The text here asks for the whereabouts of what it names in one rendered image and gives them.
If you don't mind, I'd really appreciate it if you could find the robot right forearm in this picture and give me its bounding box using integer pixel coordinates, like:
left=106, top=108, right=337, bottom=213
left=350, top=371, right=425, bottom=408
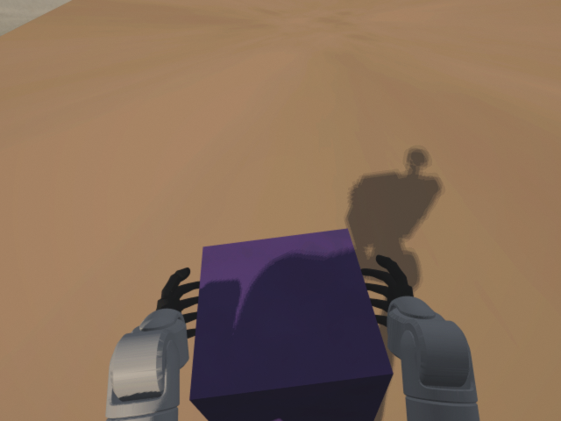
left=387, top=296, right=479, bottom=421

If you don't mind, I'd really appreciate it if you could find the robot right hand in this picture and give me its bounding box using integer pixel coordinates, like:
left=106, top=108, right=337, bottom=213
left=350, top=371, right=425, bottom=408
left=361, top=255, right=414, bottom=327

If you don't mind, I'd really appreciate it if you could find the robot left hand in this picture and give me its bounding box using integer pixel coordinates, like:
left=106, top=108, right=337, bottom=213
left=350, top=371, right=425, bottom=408
left=156, top=268, right=200, bottom=339

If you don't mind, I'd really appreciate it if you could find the carton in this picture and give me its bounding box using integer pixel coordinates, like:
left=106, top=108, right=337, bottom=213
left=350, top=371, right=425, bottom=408
left=189, top=228, right=394, bottom=421

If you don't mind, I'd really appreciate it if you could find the robot left forearm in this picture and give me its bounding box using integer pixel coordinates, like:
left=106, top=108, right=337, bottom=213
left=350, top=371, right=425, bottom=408
left=105, top=309, right=189, bottom=421

